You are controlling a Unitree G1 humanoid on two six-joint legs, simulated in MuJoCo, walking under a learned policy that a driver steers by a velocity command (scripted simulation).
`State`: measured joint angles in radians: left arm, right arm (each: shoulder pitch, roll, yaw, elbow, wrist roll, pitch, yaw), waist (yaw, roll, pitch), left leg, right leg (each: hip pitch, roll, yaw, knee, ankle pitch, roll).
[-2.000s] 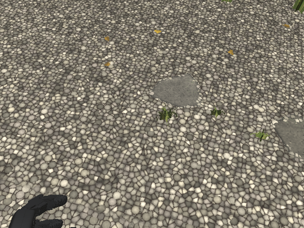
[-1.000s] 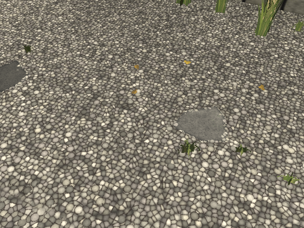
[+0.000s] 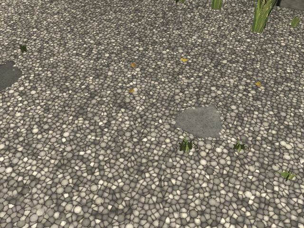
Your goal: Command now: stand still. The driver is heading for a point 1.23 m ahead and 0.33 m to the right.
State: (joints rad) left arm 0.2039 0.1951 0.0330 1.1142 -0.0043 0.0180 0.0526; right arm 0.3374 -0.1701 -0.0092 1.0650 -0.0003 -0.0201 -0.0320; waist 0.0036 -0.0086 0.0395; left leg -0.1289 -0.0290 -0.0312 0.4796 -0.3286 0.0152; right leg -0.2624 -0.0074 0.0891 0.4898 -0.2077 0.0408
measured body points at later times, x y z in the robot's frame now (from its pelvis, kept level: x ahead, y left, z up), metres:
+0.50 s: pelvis +0.11 -0.07 +0.00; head +0.12 -0.08 +0.45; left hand +0.11 +0.19 -0.14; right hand +0.18 -0.32 -0.15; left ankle +0.04 +0.07 -0.64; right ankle +0.08 -0.16 -0.74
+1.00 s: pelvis +0.50 -0.02 -0.01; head +0.52 -0.03 +0.44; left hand +0.55 +0.23 -0.15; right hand +0.54 -0.30 -0.14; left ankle +0.53 +0.03 -0.74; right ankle +0.39 -0.16 -0.62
